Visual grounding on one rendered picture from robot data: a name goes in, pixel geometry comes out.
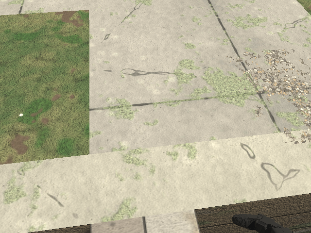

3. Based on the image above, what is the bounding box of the right robot hand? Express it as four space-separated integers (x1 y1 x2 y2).
232 214 293 233

